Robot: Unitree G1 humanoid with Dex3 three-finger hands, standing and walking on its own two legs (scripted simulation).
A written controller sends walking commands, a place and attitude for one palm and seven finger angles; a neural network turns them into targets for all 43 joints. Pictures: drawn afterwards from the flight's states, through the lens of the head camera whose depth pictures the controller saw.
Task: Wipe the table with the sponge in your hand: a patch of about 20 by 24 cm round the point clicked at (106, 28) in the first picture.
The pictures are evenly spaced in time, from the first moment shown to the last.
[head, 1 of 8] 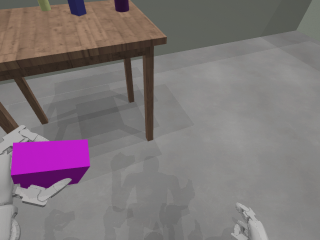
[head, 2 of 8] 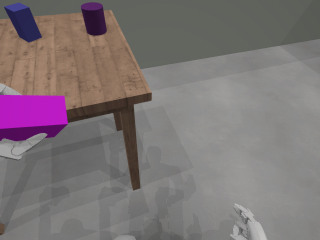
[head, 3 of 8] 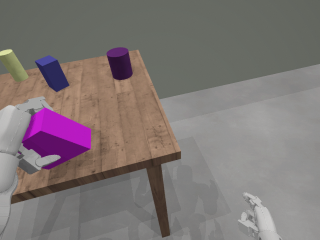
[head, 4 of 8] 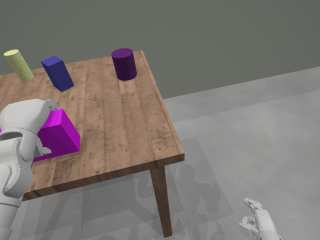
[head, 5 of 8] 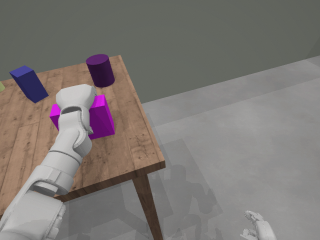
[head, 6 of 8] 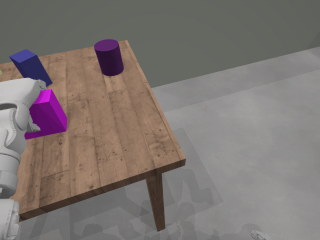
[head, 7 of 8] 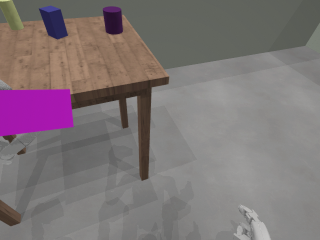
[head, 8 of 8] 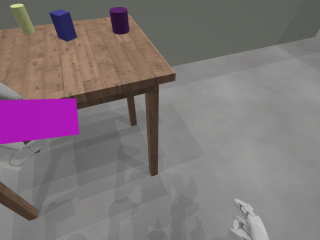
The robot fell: no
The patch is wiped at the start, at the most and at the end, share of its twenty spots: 0.00 1.00 1.00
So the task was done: yes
